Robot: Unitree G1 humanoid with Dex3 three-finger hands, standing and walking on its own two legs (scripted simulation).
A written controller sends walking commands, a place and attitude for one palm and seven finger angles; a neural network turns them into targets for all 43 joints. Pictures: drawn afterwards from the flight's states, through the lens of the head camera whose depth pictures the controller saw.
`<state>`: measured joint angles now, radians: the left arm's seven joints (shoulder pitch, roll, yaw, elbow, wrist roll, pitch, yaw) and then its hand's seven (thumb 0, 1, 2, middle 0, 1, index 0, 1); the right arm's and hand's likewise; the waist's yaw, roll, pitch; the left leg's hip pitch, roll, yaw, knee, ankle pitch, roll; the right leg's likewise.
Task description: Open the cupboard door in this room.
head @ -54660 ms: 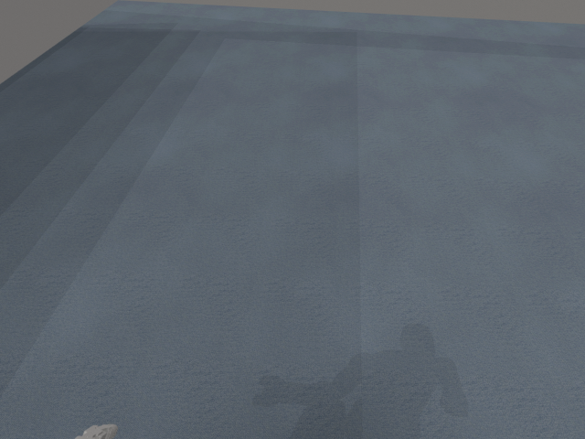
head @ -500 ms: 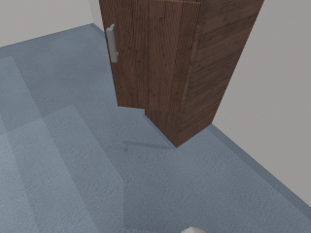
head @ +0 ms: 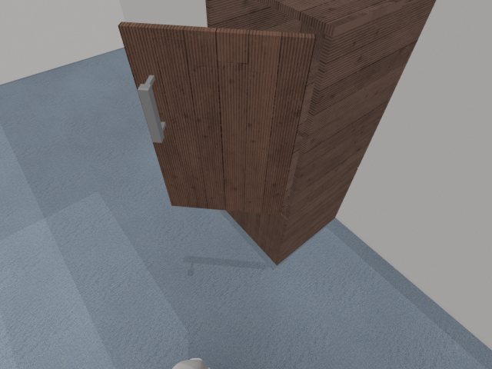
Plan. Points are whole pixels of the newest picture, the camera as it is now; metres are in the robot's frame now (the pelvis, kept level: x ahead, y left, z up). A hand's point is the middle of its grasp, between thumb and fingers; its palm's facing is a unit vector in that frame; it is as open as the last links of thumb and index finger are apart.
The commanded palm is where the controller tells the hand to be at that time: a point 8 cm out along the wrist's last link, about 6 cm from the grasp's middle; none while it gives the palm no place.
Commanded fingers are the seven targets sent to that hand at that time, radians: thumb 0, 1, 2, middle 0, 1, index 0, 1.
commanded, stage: come to a stop and stand still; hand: left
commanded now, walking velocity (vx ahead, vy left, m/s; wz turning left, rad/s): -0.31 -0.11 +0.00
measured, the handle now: (154, 109) +0.62 +0.25 +0.05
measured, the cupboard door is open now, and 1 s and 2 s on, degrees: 46 46 46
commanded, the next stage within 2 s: look again from close up in 1.76 s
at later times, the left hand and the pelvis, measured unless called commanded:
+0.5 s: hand out of the picture +0.05 +0.19 -0.17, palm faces +0.01 -0.96 -0.27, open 7.3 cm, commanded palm none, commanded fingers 0.00 0.90 0.90 -0.20 -0.30 -0.20 -0.30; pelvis +0.00 -0.01 -0.01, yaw -2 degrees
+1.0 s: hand out of the picture +0.07 +0.23 -0.18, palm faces -0.03 -0.96 -0.28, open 7.3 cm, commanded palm none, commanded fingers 0.00 0.90 0.90 -0.20 -0.30 -0.20 -0.30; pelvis +0.01 +0.01 -0.01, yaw -2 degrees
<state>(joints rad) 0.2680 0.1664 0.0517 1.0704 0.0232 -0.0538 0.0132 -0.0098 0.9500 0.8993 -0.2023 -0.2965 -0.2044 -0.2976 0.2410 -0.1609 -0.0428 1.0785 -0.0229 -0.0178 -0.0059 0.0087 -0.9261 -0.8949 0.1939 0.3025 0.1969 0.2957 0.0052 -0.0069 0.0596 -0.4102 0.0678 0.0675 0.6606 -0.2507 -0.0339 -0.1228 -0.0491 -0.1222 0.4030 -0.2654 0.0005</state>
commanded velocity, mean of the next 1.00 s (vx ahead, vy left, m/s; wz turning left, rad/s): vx -0.03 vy -0.01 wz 0.00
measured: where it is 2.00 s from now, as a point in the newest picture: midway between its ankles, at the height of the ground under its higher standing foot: outside the picture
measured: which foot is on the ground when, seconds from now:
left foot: up 0.00-0.02, down 0.04-0.42, up 0.44-0.64, down 0.66-1.00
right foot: down 0.00-0.06, up 0.08-0.42, down 0.44-1.00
